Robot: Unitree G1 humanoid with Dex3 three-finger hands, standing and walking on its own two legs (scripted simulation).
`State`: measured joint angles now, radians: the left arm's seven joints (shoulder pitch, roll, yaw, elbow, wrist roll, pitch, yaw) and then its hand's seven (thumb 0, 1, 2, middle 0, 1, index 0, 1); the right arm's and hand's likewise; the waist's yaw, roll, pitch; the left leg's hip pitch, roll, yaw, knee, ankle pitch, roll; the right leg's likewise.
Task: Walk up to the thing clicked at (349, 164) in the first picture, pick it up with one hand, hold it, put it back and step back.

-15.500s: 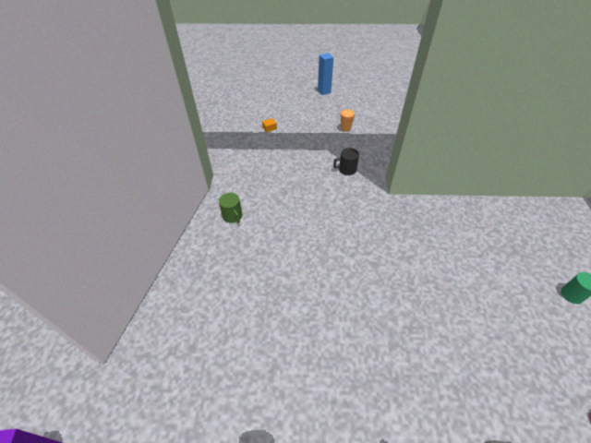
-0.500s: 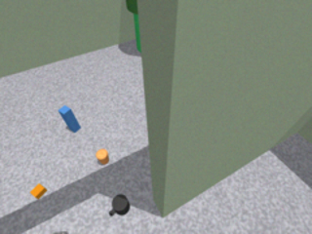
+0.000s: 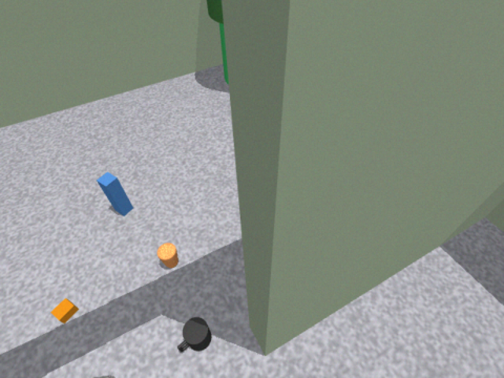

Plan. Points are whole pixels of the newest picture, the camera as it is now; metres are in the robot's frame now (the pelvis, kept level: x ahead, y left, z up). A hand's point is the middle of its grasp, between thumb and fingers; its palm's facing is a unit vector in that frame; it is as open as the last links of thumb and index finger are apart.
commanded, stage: walk up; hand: left
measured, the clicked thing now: (193, 337) +0.34 +0.25 -0.73
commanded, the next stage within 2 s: none
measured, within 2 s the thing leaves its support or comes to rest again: neither
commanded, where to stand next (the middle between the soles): +0.03 +0.00 m, yaw +0 degrees
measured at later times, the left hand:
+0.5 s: hand out of the picture +0.08 +0.30 -0.19, palm faces +0.00 -0.93 -0.36, open 7.4 cm
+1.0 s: hand out of the picture +0.05 +0.25 -0.13, palm faces -0.05 -0.91 -0.41, open 7.4 cm
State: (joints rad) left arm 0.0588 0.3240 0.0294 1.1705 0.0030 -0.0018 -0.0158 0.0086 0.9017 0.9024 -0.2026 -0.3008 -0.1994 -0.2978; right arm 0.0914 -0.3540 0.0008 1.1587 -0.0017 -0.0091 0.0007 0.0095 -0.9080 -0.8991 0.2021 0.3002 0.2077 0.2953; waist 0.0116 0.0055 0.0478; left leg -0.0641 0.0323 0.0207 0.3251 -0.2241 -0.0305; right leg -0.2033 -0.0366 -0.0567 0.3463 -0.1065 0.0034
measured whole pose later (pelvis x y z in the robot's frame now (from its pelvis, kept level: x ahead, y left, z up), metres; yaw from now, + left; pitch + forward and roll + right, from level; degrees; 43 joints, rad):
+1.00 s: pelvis -0.04 -0.02 -0.01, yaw -2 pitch -3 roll +0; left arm 0.22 0.37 0.05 0.91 0.02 -0.05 -0.02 0.01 0.90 0.90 -0.20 -0.30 -0.20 -0.30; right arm 0.29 -0.44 -0.06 0.92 0.00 0.02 0.01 0.01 -0.91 -0.90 0.20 0.30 0.21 0.30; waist -0.01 0.05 0.09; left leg -0.35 -0.01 -0.09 0.97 -0.46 0.02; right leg -0.15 0.00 -0.03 0.48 -0.28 -0.03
